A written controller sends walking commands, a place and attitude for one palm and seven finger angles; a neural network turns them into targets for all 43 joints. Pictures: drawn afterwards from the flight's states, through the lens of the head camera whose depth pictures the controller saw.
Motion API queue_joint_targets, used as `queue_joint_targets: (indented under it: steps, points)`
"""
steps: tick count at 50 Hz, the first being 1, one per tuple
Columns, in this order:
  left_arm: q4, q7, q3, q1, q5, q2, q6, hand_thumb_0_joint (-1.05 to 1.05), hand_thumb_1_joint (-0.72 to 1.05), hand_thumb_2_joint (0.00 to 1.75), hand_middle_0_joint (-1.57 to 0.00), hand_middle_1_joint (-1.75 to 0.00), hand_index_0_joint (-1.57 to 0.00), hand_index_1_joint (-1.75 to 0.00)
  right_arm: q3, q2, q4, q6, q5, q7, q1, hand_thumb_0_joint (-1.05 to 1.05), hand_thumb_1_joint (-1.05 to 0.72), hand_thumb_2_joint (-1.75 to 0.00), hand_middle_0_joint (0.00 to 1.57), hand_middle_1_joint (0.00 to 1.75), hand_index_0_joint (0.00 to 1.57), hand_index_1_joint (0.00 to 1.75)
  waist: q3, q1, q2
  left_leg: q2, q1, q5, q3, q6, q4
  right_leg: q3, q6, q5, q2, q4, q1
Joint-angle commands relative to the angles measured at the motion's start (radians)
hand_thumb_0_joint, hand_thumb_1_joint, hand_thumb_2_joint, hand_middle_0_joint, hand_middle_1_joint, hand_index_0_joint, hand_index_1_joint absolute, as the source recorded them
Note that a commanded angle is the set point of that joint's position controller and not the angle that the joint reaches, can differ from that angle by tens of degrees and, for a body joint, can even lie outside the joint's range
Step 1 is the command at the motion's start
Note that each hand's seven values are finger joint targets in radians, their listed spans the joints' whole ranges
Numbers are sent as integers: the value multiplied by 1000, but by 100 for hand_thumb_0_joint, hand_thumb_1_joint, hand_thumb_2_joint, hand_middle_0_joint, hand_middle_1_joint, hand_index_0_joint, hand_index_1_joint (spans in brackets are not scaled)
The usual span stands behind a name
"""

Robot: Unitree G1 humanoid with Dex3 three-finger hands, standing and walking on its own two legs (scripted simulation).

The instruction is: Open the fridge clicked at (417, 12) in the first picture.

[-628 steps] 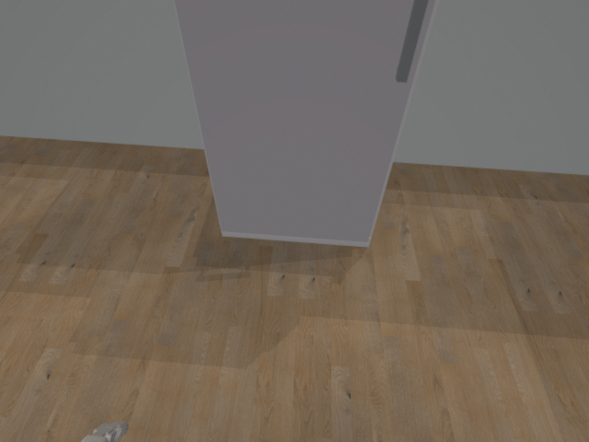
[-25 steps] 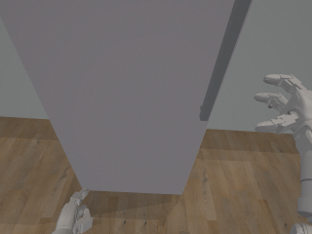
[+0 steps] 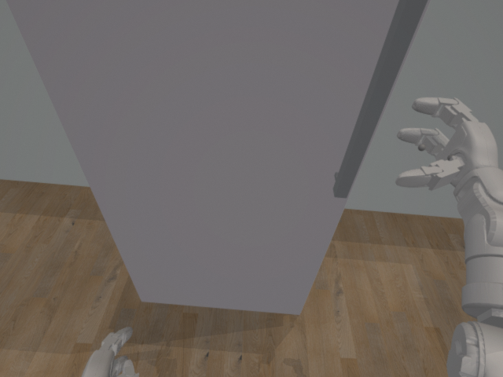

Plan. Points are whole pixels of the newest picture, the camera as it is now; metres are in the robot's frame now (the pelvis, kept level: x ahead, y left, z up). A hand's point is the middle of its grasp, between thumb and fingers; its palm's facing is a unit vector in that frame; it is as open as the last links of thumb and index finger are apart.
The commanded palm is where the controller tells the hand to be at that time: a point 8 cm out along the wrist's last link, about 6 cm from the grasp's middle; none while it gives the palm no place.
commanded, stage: move the hooked fingers beside the handle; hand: right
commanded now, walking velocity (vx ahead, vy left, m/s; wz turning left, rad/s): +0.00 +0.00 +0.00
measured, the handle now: (365, 112) +0.49 -0.15 +0.22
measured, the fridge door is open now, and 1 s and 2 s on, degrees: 0 0 0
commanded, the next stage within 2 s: feel for the door with the fingertips in 1.84 s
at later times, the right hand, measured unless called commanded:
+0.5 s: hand (413, 152) +0.42 -0.21 +0.20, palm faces +0.03 +1.00 -0.01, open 14.0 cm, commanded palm +0.40 -0.26 +0.21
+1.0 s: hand (422, 143) +0.41 -0.21 +0.22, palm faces +0.04 +1.00 +0.00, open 14.0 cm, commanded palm +0.39 -0.26 +0.21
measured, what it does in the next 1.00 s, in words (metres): stands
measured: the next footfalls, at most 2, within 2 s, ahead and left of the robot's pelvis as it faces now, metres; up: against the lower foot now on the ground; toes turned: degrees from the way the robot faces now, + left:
none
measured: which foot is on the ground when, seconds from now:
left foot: down 0.00-1.00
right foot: down 0.00-1.00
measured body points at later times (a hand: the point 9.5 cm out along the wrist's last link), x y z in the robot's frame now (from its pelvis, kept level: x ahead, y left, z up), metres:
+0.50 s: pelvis +0.01 -0.01 +0.00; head +0.01 +0.01 +0.45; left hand +0.13 +0.25 -0.10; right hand +0.41 -0.27 +0.20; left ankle -0.04 +0.10 -0.74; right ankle +0.05 -0.11 -0.74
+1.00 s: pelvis +0.00 -0.01 +0.00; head -0.01 +0.00 +0.45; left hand +0.15 +0.24 -0.09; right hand +0.40 -0.27 +0.22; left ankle -0.04 +0.10 -0.74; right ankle +0.05 -0.11 -0.74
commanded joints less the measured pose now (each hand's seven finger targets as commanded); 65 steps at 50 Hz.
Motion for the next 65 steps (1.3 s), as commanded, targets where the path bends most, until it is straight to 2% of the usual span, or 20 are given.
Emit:
queue_joint_targets:
  steps: [1,6,8,16,17,19,23,27,31,34,37,43,45,49,53,57,59,61,62,65]
  points:
    - [-147,9,58,-78,-4,134,-39,0,90,90,-20,-30,-20,-30,-38,-233,-76,-13,-1,-18,-463,0,50,-30,30,120,30,120,-170,9,68,13,-161,228,-42,-19,-81,68,-37,75,15,-17,201]
    - [-155,7,60,-67,7,126,-43,0,90,90,-20,-30,-20,-30,-46,-264,-212,-121,-17,-50,-651,0,50,-30,30,120,30,120,-314,21,-16,9,-112,291,-51,-10,-59,71,-39,163,13,3,290]
    - [-155,5,61,-66,12,126,-47,0,90,90,-20,-30,-20,-30,-100,-313,-231,-158,-13,-54,-617,0,50,-30,30,120,30,120,-369,5,-19,8,-70,340,-56,-10,-52,68,-41,205,13,10,310]
    - [-157,1,68,-34,-1,144,-11,0,90,90,-20,-30,-20,-30,-68,-268,31,-41,-23,-8,-401,0,50,-30,30,120,30,120,-209,-6,41,11,-111,352,-42,-16,-53,49,-36,167,12,-1,190]
    - [-168,-1,73,-31,-1,144,-10,0,90,90,-20,-30,-20,-30,-53,-241,11,-43,-13,-4,-387,0,50,-30,30,120,30,120,-225,-4,82,9,-94,376,-36,-17,-50,45,-40,190,13,6,196]
    - [-182,-2,73,-48,-1,140,-10,0,90,90,-20,-30,-20,-30,-32,-224,-79,-54,-9,0,-450,0,50,-30,30,120,30,120,-248,3,49,8,-111,365,-41,-15,-46,51,-40,190,12,7,223]
    - [-188,0,74,-57,10,134,-23,0,90,90,-20,-30,-20,-30,-126,-328,-305,-146,5,-19,-550,0,50,-30,30,120,30,120,-375,-4,11,0,-64,413,-52,-9,-39,62,-45,270,10,23,318]
    - [-170,1,66,-61,8,123,-36,0,90,90,-20,-30,-20,-30,-72,-262,-330,-156,-1,-36,-569,0,50,-30,30,120,30,120,-357,14,-50,-5,-104,375,-39,-6,-46,63,-38,288,2,25,362]
    - [-152,2,63,-60,3,131,-17,0,90,90,-20,-30,-20,-30,-44,-212,-131,-42,-12,-33,-423,0,50,-30,30,120,30,120,-224,2,-21,1,-135,321,-31,-5,-55,66,-29,197,6,0,257]
    - [-170,-1,66,-63,1,138,-1,0,90,90,-20,-30,-20,-30,-57,-223,-77,11,-9,-26,-346,0,50,-30,30,120,30,120,-216,-10,68,6,-111,338,-30,-12,-53,57,-33,181,9,-2,210]
    - [-196,-4,68,-79,2,127,0,0,90,90,-20,-30,-20,-30,-49,-211,-183,-24,8,-26,-385,0,50,-30,30,120,30,120,-262,-6,79,4,-96,356,-32,-11,-50,58,-37,205,10,10,239]
    - [-180,8,57,-98,9,120,-17,0,90,90,-20,-30,-20,-30,-86,-283,-343,-134,0,-52,-594,0,50,-30,30,120,30,120,-321,15,-24,-1,-104,311,-48,-6,-60,71,-38,200,5,9,321]
    - [-164,11,51,-94,7,114,-18,0,90,90,-20,-30,-20,-30,-24,-214,-277,-118,-9,-54,-596,0,50,-30,30,120,30,120,-282,27,-71,-2,-144,266,-42,-3,-67,76,-30,168,6,2,326]
    - [-129,19,53,-67,2,131,-10,0,90,90,-20,-30,-20,-30,16,-180,-30,-39,-14,-45,-557,0,50,-30,30,120,30,120,-162,40,13,4,-196,168,-38,-10,-94,81,-30,44,8,-18,221]
    - [-150,12,60,-59,3,133,-9,0,90,90,-20,-30,-20,-30,10,-181,-1,-40,-11,-40,-539,0,50,-30,30,120,30,120,-224,20,27,9,-161,192,-39,-7,-80,81,-33,68,13,-10,214]
    - [-161,9,63,-49,9,129,-17,0,90,90,-20,-30,-20,-30,-36,-237,-102,-139,-1,-55,-607,0,50,-30,30,120,30,120,-304,17,70,2,-116,227,-41,-10,-68,82,-38,114,7,-2,245]
    - [-154,8,62,-45,12,128,-26,0,90,90,-20,-30,-20,-30,-32,-233,-148,-174,-12,-65,-676,0,50,-30,30,120,30,120,-333,23,15,0,-125,236,-44,-6,-61,86,-36,133,4,-2,289]
    - [-147,6,63,-39,16,129,-30,0,90,90,-20,-30,-20,-30,-73,-270,-150,-187,-22,-77,-647,0,50,-30,30,120,30,120,-336,10,-24,-3,-120,245,-43,-4,-60,84,-32,154,1,-5,303]
    - [-148,4,66,-30,18,132,-29,0,90,90,-20,-30,-20,-30,-103,-302,-144,-189,-22,-83,-602,0,50,-30,30,120,30,120,-353,-2,22,-3,-83,269,-42,-6,-60,78,-37,174,2,-2,286]
    - [-149,1,65,-36,13,132,-22,0,90,90,-20,-30,-20,-30,-108,-289,-78,-141,-33,-73,-500,0,50,-30,30,120,30,120,-282,-14,11,1,-75,310,-44,-8,-57,60,-36,175,6,-12,234]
